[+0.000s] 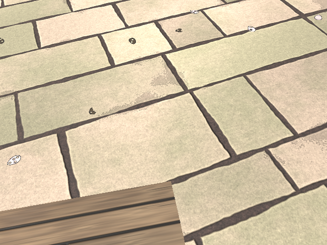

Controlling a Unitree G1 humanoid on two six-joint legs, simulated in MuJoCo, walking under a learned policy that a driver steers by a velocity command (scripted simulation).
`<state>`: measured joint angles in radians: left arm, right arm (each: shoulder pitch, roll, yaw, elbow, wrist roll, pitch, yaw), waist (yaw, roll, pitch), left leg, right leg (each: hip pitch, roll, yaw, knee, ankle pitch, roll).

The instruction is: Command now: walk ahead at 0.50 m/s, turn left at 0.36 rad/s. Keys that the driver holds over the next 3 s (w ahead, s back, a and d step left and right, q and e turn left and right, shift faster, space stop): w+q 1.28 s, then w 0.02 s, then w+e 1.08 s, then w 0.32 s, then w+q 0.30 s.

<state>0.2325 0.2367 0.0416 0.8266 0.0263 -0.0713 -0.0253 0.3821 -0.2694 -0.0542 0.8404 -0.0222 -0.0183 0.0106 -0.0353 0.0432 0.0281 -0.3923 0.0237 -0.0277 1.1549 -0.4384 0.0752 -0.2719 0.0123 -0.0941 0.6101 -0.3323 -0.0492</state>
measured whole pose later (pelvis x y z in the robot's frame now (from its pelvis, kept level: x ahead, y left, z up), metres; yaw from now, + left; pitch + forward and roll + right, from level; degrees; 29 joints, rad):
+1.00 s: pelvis +0.53 +0.08 -0.12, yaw +35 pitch +0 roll +0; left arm 0.25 0.23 0.05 0.84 0.02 -0.08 0.01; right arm 0.23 -0.32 -0.09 0.85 -0.03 0.00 0.05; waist 0.00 0.05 0.03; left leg -0.54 0.01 -0.03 1.10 -0.27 0.05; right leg -0.18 -0.01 -0.11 0.38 -0.19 -0.03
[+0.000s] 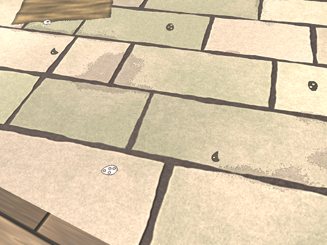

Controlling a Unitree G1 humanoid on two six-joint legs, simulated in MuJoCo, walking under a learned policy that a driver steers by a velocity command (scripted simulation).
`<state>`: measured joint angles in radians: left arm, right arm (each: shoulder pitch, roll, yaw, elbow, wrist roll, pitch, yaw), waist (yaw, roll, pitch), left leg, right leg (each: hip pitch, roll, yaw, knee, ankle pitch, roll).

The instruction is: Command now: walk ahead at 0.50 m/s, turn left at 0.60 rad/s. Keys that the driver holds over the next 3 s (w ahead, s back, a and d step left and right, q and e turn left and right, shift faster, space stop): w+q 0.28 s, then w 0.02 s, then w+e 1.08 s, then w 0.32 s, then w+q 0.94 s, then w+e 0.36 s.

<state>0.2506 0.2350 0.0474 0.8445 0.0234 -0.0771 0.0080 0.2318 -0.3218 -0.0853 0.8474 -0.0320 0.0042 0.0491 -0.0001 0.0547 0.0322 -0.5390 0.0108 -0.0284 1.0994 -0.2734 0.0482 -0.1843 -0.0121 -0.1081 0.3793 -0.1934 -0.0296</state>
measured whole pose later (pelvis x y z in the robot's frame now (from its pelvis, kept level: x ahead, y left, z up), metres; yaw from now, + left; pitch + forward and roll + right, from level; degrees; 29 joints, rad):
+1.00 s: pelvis +0.51 +0.09 -0.02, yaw -3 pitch +0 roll -1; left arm 0.22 0.27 0.07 0.89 0.01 -0.02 -0.01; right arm 0.26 -0.22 -0.02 0.89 -0.02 -0.08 0.00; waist 0.00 0.01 0.06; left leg -0.36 0.02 0.02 1.27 -0.35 0.02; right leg -0.31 0.13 -0.07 0.52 -0.21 -0.15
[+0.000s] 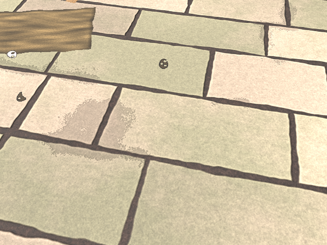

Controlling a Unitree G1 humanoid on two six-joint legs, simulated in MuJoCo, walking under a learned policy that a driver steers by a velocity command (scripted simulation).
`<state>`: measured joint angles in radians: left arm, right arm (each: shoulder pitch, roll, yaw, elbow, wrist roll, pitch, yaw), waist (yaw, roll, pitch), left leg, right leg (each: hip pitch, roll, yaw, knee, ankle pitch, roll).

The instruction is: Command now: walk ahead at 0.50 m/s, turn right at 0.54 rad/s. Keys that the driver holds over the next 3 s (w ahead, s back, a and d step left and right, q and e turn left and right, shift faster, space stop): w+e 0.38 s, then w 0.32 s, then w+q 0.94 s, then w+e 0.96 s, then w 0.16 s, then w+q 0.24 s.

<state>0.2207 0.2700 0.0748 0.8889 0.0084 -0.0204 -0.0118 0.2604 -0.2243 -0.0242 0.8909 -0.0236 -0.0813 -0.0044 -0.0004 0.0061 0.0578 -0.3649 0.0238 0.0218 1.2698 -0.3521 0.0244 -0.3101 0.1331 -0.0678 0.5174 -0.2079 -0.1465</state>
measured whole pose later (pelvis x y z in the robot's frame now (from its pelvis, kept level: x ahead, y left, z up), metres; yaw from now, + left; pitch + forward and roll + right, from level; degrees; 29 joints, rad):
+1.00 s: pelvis +0.50 -0.08 +0.01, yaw -14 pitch +1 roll +1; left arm 0.17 0.23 0.01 0.78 0.03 -0.07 0.00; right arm 0.38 -0.26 -0.05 0.91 -0.01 -0.04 0.02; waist -0.04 0.03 0.02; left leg -0.37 0.01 -0.01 1.06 -0.37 0.07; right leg -0.28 -0.01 -0.10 0.46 -0.20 -0.05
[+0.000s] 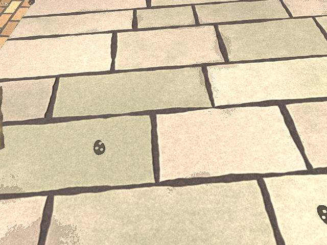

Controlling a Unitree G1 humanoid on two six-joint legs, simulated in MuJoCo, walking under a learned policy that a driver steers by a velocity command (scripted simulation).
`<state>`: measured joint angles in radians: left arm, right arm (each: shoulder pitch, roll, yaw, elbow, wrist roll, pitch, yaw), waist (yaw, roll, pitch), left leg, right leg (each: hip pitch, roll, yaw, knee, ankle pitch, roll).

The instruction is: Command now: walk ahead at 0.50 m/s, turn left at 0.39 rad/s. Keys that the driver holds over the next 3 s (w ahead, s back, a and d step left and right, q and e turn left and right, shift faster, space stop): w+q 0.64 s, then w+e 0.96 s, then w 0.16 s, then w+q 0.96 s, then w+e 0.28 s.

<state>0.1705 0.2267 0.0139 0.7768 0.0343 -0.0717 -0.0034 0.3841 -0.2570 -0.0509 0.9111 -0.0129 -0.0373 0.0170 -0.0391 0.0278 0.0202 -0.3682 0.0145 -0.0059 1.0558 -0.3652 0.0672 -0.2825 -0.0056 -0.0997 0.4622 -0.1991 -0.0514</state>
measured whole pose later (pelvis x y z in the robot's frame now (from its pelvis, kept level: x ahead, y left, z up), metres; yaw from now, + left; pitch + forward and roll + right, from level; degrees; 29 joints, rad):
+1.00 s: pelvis +0.53 +0.12 -0.02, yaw +20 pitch +1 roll +0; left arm 0.12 0.25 0.04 0.76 0.03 -0.05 -0.03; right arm 0.39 -0.27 -0.04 0.91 -0.02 -0.06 -0.01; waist -0.03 0.02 0.05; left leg -0.04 -0.08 0.00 0.78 -0.43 0.07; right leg -0.45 0.05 -0.07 0.57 -0.13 -0.11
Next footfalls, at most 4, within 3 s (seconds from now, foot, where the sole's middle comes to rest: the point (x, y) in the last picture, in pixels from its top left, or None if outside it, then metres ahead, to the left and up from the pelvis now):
0.40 left None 0.33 0.14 -0.78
0.96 right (148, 202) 0.68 0.11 -0.78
1.48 left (101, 158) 0.93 0.34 -0.78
1.96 right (149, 120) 1.15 0.10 -0.78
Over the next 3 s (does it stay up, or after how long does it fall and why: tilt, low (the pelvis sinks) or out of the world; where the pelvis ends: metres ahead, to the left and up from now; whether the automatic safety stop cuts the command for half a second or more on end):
stays up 1.55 0.31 -0.01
